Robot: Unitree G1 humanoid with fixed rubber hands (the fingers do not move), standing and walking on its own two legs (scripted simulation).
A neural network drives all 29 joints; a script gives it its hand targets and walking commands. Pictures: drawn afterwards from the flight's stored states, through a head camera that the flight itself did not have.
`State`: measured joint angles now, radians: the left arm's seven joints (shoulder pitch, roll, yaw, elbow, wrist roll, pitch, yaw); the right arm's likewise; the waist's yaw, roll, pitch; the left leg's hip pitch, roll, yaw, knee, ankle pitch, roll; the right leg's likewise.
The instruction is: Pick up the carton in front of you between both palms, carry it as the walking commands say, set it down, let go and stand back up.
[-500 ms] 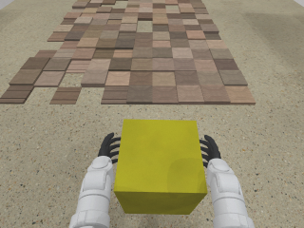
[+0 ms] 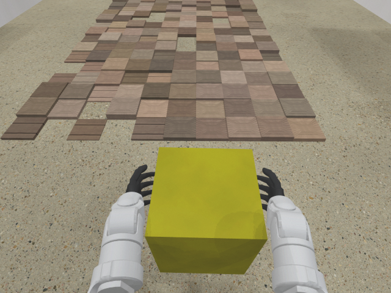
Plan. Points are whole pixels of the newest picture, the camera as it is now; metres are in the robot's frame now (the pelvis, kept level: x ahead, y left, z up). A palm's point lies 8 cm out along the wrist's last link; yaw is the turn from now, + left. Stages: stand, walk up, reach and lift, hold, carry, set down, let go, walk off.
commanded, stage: reach and lift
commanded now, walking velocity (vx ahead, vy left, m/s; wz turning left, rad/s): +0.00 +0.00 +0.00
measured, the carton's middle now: (203, 214) +0.31 +0.00 -0.04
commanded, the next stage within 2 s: hold in 0.60 s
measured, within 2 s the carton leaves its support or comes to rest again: neither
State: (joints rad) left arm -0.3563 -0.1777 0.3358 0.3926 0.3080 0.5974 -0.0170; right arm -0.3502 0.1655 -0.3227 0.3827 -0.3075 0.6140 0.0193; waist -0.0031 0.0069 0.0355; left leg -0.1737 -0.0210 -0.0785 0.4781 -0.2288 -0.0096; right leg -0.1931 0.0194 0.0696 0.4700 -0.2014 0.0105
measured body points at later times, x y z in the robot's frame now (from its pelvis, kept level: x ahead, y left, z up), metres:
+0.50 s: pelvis +0.02 +0.00 +0.01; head -0.01 +0.00 +0.46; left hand +0.32 +0.15 +0.03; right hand +0.32 -0.15 +0.03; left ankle +0.02 +0.13 -0.74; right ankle +0.04 -0.13 -0.74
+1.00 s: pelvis +0.01 +0.00 +0.01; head -0.03 +0.00 +0.45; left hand +0.31 +0.15 +0.05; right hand +0.31 -0.15 +0.05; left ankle +0.02 +0.13 -0.74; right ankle +0.04 -0.13 -0.74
